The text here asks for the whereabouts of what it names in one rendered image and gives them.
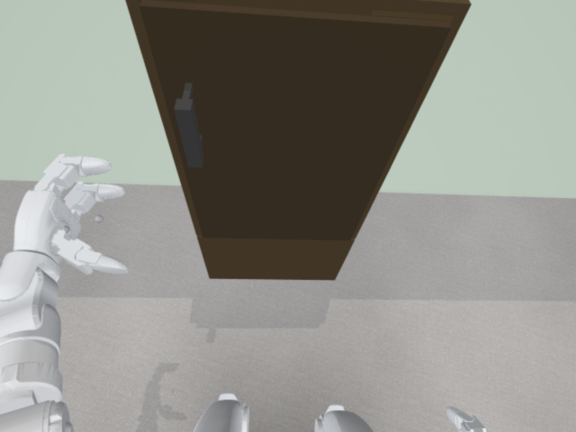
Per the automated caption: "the cupboard door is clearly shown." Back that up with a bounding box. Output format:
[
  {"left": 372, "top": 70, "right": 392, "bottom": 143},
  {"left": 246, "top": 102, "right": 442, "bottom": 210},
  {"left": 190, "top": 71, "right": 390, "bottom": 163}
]
[{"left": 139, "top": 0, "right": 451, "bottom": 241}]

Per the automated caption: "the left robot forearm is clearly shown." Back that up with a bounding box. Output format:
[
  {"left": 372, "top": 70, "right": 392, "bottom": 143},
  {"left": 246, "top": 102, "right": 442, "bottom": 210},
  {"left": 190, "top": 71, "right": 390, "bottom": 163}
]
[{"left": 0, "top": 250, "right": 62, "bottom": 415}]

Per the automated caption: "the left robot hand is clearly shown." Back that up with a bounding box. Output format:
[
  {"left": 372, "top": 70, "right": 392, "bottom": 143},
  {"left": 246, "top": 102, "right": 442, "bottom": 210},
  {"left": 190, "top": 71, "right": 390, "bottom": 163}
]
[{"left": 13, "top": 154, "right": 128, "bottom": 275}]

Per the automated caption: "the robot left upper arm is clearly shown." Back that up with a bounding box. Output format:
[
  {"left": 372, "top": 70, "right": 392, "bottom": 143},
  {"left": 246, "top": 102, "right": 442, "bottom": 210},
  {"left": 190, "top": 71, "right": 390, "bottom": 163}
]
[{"left": 0, "top": 400, "right": 74, "bottom": 432}]

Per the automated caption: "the left robot thigh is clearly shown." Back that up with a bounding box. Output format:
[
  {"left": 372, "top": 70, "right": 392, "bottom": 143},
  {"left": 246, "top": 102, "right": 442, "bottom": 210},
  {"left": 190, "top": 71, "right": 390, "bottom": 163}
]
[{"left": 193, "top": 400, "right": 249, "bottom": 432}]

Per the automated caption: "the right robot hand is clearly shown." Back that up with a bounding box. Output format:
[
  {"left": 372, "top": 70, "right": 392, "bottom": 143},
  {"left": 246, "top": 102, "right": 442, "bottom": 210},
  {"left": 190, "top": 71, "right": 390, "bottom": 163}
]
[{"left": 446, "top": 406, "right": 486, "bottom": 432}]

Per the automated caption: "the robot right shin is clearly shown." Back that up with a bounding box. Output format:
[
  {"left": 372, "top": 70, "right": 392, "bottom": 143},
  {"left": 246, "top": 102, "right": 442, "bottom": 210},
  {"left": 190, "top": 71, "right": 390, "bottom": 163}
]
[{"left": 325, "top": 405, "right": 344, "bottom": 414}]

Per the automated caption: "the handle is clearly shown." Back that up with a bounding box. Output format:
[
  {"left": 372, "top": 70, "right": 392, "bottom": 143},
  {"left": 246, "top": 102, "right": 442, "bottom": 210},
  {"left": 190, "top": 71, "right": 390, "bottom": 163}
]
[{"left": 174, "top": 83, "right": 204, "bottom": 167}]

